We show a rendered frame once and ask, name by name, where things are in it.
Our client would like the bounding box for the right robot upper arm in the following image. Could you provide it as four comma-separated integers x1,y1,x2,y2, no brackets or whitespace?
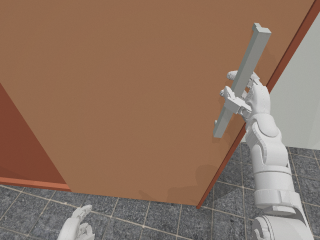
251,215,313,240

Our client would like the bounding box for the handle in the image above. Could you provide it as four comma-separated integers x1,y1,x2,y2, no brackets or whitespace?
213,23,272,138

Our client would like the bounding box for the right robot forearm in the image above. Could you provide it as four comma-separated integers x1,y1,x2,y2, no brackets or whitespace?
245,113,314,240

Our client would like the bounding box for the left robot hand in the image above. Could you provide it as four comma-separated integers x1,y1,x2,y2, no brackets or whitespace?
57,204,95,240

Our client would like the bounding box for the wardrobe door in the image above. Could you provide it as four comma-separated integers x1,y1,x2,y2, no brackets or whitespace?
0,83,67,184
0,0,315,206

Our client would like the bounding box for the right robot hand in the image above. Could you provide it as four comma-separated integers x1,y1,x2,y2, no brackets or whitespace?
219,70,271,123

